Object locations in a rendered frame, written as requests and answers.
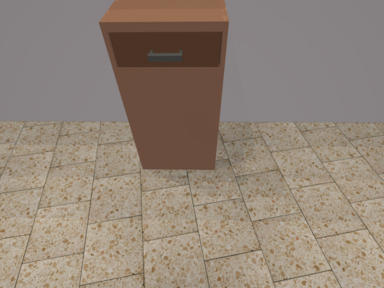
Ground handle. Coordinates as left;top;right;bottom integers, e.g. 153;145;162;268
147;50;182;62

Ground cabinet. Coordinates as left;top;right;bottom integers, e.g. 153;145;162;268
99;0;229;170

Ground drawer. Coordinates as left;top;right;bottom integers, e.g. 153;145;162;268
109;32;221;67

